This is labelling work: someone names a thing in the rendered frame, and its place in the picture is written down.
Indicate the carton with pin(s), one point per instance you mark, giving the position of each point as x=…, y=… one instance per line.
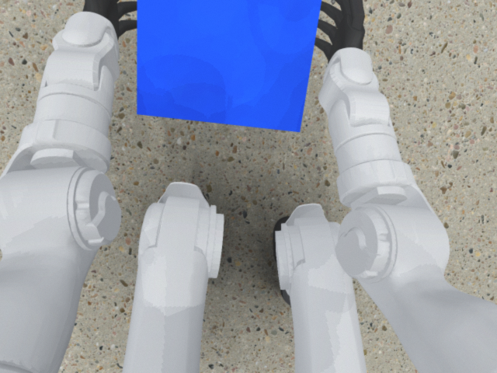
x=238, y=62

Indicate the robot left forearm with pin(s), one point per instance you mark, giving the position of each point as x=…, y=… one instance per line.
x=75, y=102

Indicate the robot right upper arm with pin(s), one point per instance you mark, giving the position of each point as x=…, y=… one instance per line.
x=399, y=255

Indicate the robot left hand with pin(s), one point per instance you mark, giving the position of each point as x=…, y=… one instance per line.
x=113, y=11

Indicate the right robot foot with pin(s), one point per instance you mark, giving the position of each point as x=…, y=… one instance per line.
x=277, y=227

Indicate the robot right hand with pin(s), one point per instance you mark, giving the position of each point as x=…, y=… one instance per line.
x=349, y=22

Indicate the robot left upper arm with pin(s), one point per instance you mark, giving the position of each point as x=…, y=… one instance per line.
x=52, y=224

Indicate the right robot shin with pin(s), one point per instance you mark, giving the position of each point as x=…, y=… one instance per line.
x=312, y=210

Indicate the robot right forearm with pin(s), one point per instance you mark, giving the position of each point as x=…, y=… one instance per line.
x=363, y=137

